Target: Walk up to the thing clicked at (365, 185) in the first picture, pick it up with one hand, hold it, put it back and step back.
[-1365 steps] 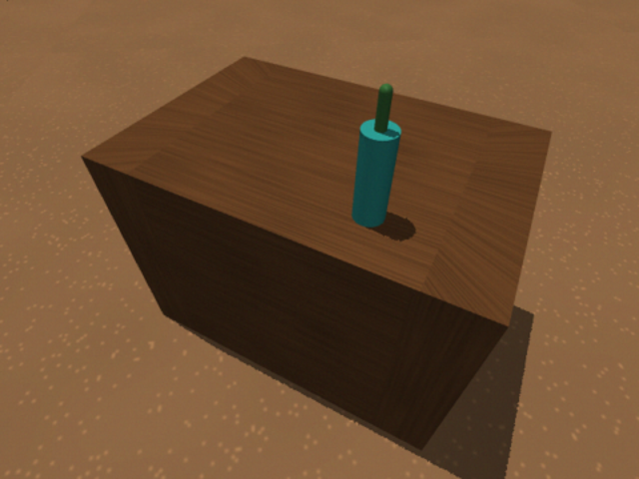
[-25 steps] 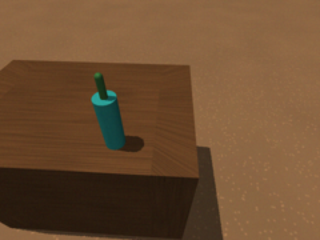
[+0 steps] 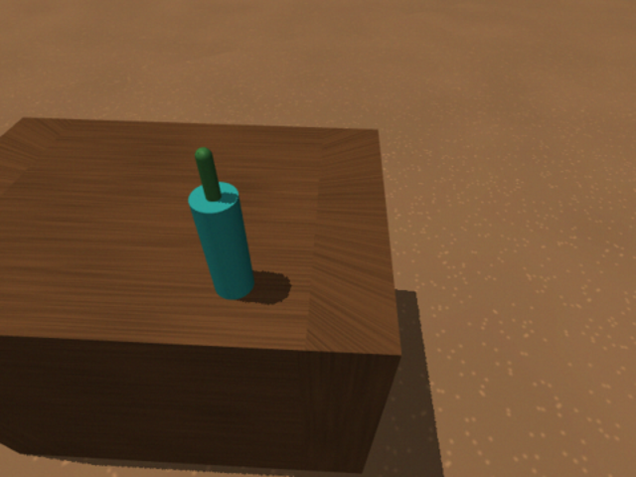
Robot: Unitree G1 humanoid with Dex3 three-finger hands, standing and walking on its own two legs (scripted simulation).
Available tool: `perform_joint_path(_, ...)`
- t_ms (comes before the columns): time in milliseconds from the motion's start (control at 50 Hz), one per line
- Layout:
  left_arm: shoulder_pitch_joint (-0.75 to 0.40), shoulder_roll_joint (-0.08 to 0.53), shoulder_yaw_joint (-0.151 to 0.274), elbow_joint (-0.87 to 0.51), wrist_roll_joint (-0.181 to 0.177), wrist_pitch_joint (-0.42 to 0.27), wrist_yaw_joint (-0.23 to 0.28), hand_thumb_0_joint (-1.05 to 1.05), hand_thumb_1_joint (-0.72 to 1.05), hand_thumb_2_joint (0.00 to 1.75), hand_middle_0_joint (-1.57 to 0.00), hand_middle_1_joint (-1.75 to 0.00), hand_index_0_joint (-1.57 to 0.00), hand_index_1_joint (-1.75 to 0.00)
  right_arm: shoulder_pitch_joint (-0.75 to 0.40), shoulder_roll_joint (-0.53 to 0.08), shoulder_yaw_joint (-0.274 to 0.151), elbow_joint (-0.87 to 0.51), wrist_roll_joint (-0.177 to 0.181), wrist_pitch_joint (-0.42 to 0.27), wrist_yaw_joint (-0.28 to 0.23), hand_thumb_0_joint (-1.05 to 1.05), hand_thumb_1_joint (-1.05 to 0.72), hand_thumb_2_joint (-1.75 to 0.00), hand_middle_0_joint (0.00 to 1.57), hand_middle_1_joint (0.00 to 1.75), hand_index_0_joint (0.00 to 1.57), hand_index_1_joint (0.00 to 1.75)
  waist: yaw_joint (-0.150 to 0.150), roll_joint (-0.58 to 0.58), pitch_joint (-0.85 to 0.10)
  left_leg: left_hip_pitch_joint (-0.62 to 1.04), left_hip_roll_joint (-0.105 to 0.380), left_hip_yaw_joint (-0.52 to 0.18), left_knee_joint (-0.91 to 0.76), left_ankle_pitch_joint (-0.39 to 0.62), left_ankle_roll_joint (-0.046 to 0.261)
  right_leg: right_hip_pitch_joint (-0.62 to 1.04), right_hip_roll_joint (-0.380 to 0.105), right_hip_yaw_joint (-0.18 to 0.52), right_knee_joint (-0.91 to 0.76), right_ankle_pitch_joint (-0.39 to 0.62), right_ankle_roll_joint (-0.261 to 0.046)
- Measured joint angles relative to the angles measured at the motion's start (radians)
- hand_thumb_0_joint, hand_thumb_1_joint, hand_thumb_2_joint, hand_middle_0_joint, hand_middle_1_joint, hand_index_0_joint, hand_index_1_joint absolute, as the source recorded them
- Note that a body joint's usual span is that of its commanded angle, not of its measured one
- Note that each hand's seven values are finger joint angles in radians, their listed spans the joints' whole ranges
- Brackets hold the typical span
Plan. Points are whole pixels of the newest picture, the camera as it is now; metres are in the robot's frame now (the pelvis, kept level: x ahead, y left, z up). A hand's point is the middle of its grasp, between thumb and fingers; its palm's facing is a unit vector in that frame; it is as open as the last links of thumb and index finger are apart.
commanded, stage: stand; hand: left
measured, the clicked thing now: (221, 227) +0.48 +0.17 +0.06
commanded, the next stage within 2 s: step back in 1.58 s
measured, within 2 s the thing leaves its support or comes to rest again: neither
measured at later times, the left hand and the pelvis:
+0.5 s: hand out of the picture +0.08 +0.25 -0.16, palm faces -0.03 -0.94 -0.34, open 7.4 cm; pelvis +0.01 +0.01 +0.00, yaw -1 degrees
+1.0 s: hand out of the picture +0.09 +0.25 -0.16, palm faces -0.04 -0.94 -0.33, open 7.4 cm; pelvis +0.02 +0.01 +0.00, yaw -1 degrees
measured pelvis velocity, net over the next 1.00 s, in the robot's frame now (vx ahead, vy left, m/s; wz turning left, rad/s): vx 0.02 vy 0.01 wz -0.01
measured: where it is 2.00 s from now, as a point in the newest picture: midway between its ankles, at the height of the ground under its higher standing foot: outside the picture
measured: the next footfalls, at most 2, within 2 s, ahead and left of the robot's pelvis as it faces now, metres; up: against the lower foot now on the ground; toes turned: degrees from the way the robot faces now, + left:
none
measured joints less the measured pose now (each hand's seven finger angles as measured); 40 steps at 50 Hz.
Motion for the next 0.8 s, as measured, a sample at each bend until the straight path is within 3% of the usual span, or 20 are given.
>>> perform_joint_path(800, 0.001, 0.006, -0.003, -0.029, -0.004, 0.003, -0.003, 0.0, 0.9, 0.9, -0.21, -0.3, -0.2, -0.3, -0.008, -0.005, 0.0, -0.003, 0.006, 0.003, 0.008, 0.01, -0.9, -0.9, 0.21, 0.3, 0.2, 0.3, -0.009, -0.002, -0.002, 0.013, -0.005, 0.011, -0.02, -0.01, 0.007, 0.012, -0.006, 0.01, -0.026, -0.004, 0.008)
